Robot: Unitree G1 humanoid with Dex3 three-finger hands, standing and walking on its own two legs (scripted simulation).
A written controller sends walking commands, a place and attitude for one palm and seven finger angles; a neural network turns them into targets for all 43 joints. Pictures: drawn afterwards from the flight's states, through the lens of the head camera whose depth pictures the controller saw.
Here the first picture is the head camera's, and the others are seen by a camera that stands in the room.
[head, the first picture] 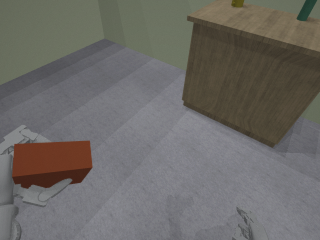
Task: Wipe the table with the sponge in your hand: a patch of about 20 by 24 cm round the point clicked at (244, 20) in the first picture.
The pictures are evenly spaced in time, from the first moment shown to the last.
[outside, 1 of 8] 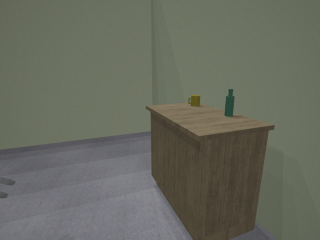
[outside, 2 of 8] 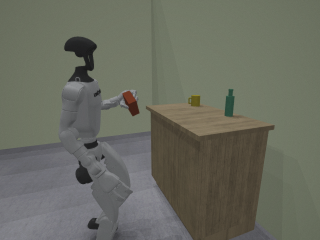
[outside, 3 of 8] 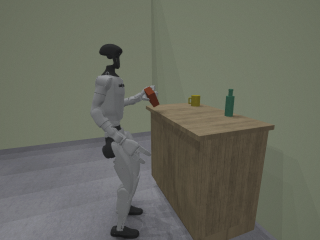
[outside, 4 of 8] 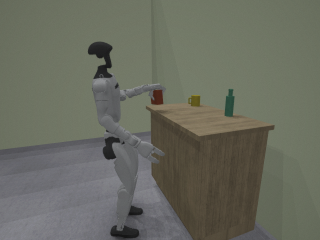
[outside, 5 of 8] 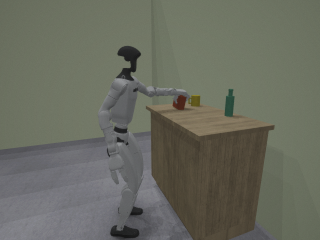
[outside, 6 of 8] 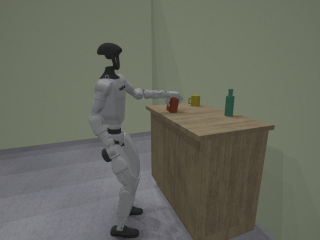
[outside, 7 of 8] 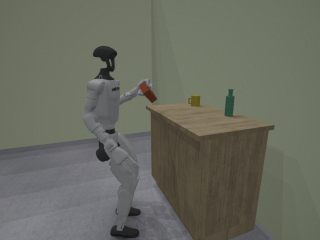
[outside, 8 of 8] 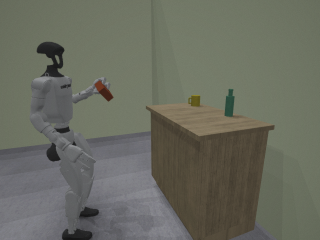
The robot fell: no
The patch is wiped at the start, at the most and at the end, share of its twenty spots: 0.00 1.00 1.00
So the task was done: yes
